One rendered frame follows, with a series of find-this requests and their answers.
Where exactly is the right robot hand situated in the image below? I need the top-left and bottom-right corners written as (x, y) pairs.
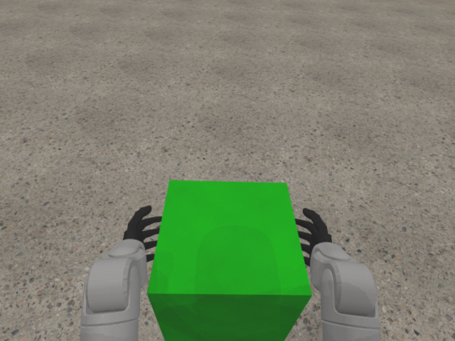
top-left (295, 208), bottom-right (332, 267)

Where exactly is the robot left forearm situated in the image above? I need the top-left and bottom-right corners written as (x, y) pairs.
top-left (80, 239), bottom-right (148, 341)

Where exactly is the left robot hand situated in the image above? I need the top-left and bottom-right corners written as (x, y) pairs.
top-left (123, 205), bottom-right (162, 262)

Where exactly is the carton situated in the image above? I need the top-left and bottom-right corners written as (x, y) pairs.
top-left (147, 180), bottom-right (312, 341)

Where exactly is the robot right forearm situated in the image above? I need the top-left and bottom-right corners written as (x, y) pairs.
top-left (310, 242), bottom-right (380, 341)

